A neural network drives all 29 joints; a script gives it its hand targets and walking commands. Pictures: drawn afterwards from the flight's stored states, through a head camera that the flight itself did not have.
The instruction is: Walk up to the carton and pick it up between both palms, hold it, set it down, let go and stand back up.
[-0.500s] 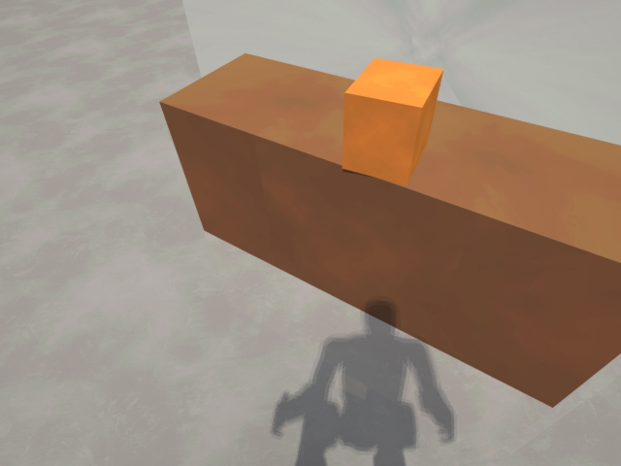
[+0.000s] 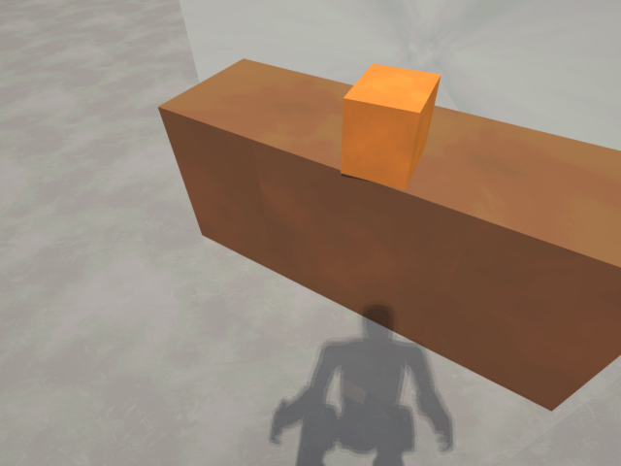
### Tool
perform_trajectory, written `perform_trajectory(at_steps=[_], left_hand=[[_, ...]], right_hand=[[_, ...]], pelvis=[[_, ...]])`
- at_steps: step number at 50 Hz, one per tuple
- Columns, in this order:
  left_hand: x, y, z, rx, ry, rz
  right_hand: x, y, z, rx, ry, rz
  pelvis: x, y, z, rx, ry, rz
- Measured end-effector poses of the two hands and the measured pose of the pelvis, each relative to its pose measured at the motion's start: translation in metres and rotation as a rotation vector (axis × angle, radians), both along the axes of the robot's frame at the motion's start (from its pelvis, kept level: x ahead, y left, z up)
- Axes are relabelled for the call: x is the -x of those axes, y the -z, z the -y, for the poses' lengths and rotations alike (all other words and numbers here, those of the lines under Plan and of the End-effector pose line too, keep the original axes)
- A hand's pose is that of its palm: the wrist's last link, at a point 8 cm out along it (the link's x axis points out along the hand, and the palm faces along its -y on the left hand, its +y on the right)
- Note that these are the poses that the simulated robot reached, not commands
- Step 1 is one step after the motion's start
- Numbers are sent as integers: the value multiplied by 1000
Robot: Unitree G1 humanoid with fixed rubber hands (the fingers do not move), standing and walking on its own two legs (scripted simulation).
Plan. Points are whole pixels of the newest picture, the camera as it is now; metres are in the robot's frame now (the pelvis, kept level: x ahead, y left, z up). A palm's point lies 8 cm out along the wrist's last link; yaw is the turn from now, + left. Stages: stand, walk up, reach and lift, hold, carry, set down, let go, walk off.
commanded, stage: stand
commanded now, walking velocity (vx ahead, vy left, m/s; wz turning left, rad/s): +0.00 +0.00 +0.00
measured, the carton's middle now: (388, 126) +0.92 -0.15 -0.04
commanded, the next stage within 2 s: none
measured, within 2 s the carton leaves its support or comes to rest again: neither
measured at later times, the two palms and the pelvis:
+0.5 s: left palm out of the picture +0.03 +0.24 -0.13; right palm out of the picture +0.01 -0.25 -0.13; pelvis +0.00 +0.00 +0.00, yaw +0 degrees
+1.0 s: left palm out of the picture +0.02 +0.24 -0.14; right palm out of the picture +0.01 -0.24 -0.13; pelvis +0.00 +0.00 +0.00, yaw +0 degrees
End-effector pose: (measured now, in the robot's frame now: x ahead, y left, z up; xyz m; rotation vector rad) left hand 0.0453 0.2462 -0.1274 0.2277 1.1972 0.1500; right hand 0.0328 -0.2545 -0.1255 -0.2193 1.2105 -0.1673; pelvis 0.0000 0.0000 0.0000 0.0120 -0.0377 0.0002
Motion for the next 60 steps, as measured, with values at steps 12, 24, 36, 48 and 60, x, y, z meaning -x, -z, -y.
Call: perform_trajectory(at_steps=[12, 24, 36, 48, 60], left_hand=[[8, 2, 0, -1, -2, -32], [15, 5, 4, 11, -3, -60], [26, 7, 5, 13, -16, -99], [27, 10, 9, 23, -25, -115], [28, 11, 11, 28, -33, -125]], right_hand=[[12, 3, -2, -5, 14, -35], [23, 4, -6, -6, 27, -68], [27, 7, -11, -16, 36, -94], [25, 7, -14, -18, 38, -102], [25, 8, -18, -24, 42, -114]], pelvis=[[1, -1, -1, -1, 1, 2], [2, -1, -2, 1, 2, 4], [0, -2, -3, 0, -1, -1], [-2, -2, -3, 1, -6, -1], [-5, -3, -3, 1, -12, -3]])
